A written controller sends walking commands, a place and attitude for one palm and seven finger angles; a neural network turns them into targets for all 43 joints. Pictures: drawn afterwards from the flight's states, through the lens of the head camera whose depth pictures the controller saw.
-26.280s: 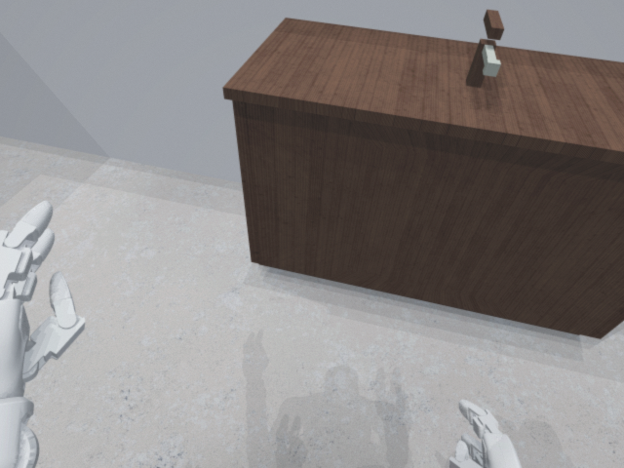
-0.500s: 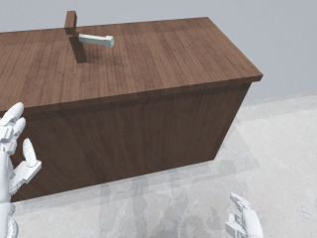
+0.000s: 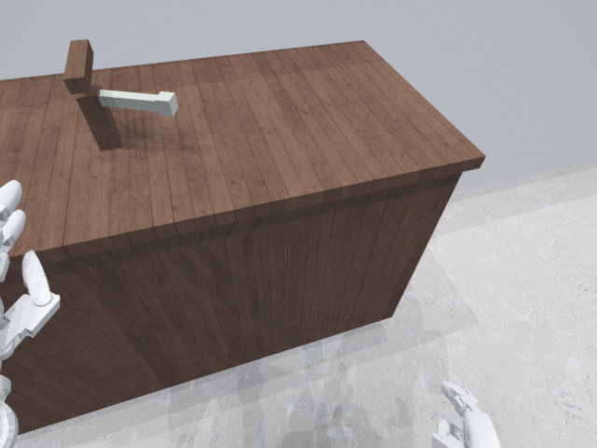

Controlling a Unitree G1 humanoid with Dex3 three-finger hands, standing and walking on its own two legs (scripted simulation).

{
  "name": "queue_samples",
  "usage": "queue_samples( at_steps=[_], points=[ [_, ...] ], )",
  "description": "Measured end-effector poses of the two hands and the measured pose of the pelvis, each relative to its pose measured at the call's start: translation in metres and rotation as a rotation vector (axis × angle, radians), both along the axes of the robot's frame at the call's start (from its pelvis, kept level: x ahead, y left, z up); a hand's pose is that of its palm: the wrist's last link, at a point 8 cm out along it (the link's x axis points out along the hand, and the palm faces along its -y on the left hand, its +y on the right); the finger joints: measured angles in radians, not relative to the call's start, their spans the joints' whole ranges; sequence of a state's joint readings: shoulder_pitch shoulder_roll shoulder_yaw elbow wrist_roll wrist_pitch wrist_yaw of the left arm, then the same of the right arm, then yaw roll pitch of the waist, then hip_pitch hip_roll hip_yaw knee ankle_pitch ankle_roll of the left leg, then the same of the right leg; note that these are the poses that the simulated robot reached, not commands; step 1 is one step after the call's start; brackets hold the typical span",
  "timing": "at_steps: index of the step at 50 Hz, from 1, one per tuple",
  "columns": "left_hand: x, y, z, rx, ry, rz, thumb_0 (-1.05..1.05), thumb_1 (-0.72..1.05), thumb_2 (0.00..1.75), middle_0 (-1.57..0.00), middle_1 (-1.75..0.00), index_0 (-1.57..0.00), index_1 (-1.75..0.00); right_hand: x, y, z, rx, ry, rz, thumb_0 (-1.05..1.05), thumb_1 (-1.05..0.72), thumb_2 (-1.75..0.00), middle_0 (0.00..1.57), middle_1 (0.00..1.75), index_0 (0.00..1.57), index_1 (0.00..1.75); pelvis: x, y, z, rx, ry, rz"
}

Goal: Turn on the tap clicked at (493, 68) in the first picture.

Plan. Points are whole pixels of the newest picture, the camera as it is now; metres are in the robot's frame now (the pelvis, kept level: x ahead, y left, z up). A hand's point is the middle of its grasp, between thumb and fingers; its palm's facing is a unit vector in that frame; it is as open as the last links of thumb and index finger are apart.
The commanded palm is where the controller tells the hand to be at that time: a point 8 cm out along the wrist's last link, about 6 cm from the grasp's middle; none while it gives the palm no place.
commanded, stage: take the last steps up to it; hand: left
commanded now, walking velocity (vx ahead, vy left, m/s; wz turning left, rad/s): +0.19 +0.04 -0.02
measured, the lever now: (166, 104) +0.60 +0.25 +0.15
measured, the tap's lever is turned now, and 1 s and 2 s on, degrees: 65 65 65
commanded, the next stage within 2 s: come to a stop and stand still in 0.16 s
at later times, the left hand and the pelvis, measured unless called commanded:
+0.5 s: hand (112, 204) +0.34 +0.23 +0.17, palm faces +0.37 -0.82 -0.43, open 7.4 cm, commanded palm +0.29 +0.27 +0.19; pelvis +0.13 +0.00 +0.00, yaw +0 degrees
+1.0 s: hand (76, 174) +0.37 +0.28 +0.19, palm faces +0.45 -0.77 -0.44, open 7.4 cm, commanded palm +0.29 +0.27 +0.19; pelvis +0.12 +0.00 +0.01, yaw -3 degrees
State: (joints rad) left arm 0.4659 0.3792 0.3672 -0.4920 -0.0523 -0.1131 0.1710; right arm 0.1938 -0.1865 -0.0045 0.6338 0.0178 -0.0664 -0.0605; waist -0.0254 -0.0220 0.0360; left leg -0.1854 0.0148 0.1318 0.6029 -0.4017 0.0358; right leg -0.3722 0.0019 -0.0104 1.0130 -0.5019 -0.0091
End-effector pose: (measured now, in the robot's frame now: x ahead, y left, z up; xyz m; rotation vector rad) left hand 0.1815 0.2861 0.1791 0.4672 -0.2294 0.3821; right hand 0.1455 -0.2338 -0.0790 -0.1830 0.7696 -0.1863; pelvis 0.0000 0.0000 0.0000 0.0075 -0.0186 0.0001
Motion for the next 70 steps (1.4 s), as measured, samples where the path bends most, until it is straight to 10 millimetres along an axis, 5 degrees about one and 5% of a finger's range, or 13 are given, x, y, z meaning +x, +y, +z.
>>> queue_samples(
  at_steps=[7,13,22,28,33,43,47,50,54,58,66,70],
  points=[
    [0.046,-0.018,0.01,0.056,0.074,-0.033,0.01,0.89,0.9,-0.21,-0.3,-0.2,-0.3,0.028,0.009,-0.006,0.065,0.025,0.021,0.01,-0.9,-0.9,0.2,0.3,0.2,0.3,0.042,-0.008,0.008,-0.019,0.016,-0.005],
    [0.074,-0.031,0.007,0.084,0.061,-0.032,0.01,0.89,0.9,-0.21,-0.3,-0.21,-0.3,0.073,-0.009,-0.026,0.056,0.073,0.053,0.01,-0.9,-0.9,0.2,0.3,0.2,0.3,0.073,-0.021,-0.003,-0.017,0.005,0.023],
    [0.107,-0.024,0.011,0.037,0.026,-0.033,0.01,0.89,0.9,-0.21,-0.3,-0.21,-0.3,0.143,-0.026,0.007,-0.049,-0.04,0.018,0.01,-0.9,-0.9,0.2,0.3,0.2,0.3,0.114,-0.008,0.001,-0.011,-0.026,0.007],
    [0.132,-0.008,0.008,0.036,0.052,-0.001,0.01,0.89,0.9,-0.21,-0.3,-0.21,-0.3,0.176,-0.008,0.024,-0.036,-0.091,0.023,0.01,-0.91,-0.9,0.2,0.3,0.2,0.3,0.134,-0.004,0.008,-0.001,0.003,-0.018],
    [0.145,-0.014,0.004,0.013,0.083,-0.004,0.01,0.89,0.9,-0.21,-0.3,-0.2,-0.3,0.19,0.01,0.025,0.014,-0.109,0.065,0.01,-0.9,-0.9,0.2,0.3,0.2,0.3,0.139,-0.008,0.011,-0.007,0.023,-0.033],
    [0.141,-0.03,0.008,0.018,0.127,-0.053,0.01,0.89,0.9,-0.21,-0.3,-0.21,-0.3,0.172,0.003,0.014,0.031,-0.059,0.029,0.01,-0.9,-0.9,0.2,0.3,0.2,0.3,0.135,-0.011,0.012,-0.015,0.038,-0.026],
    [0.151,0.015,0.032,0.17,0.005,-0.009,0.01,0.88,0.9,-0.22,-0.3,-0.22,-0.3,0.145,-0.006,0.011,-0.022,-0.005,0.066,0.01,-0.9,-0.9,0.2,0.3,0.2,0.3,0.124,-0.011,0.013,-0.005,0.038,-0.044],
    [0.15,0.032,0.023,0.079,-0.036,0.039,0.01,0.89,0.9,-0.21,-0.3,-0.21,-0.3,0.124,-0.012,0.016,-0.029,-0.011,0.049,0.01,-0.9,-0.9,0.2,0.3,0.2,0.3,0.117,-0.001,0.013,-0.01,0.019,-0.053],
    [0.136,0.01,-0.005,-0.043,-0.002,-0.067,0.01,0.9,0.9,-0.2,-0.3,-0.2,-0.3,0.1,-0.012,0.028,-0.062,-0.037,0.008,0.01,-0.9,-0.9,0.2,0.3,0.2,0.3,0.107,0.014,0.012,-0.012,-0.006,-0.068],
    [0.118,0.0,-0.018,-0.078,0.015,-0.171,0.01,0.89,0.9,-0.21,-0.3,-0.2,-0.3,0.083,-0.001,0.037,-0.096,-0.061,-0.012,0.01,-0.9,-0.9,0.2,0.3,0.2,0.3,0.096,0.024,0.01,-0.022,-0.024,-0.067],
    [0.09,0.047,0.015,0.02,-0.155,-0.064,0.01,0.88,0.9,-0.22,-0.3,-0.21,-0.3,0.076,0.043,0.033,-0.047,-0.087,0.069,0.01,-0.9,-0.9,0.2,0.3,0.2,0.3,0.079,0.038,0.009,-0.039,-0.048,-0.036],
    [0.077,0.056,0.016,-0.006,-0.172,-0.02,0.01,0.89,0.9,-0.21,-0.3,-0.2,-0.3,0.079,0.064,0.028,-0.003,-0.092,0.121,0.01,-0.9,-0.9,0.2,0.3,0.2,0.3,0.076,0.044,0.009,-0.045,-0.052,-0.022]
  ],
)
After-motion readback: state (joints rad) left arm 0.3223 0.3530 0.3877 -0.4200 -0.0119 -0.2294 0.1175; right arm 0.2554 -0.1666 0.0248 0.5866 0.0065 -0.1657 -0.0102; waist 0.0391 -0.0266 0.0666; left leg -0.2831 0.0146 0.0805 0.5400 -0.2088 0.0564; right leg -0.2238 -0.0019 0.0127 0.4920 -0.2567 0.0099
